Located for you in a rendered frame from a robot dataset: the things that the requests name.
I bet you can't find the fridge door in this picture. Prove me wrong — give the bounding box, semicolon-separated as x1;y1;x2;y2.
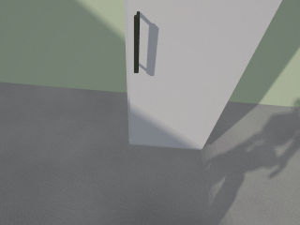
127;0;282;149

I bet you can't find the handle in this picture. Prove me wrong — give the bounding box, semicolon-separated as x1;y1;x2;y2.
134;11;141;73

